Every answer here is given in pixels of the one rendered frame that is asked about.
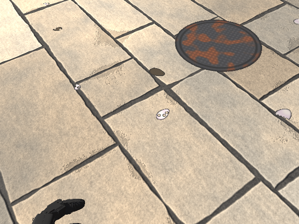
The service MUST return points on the left robot hand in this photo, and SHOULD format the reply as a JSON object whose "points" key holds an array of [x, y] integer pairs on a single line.
{"points": [[58, 209]]}

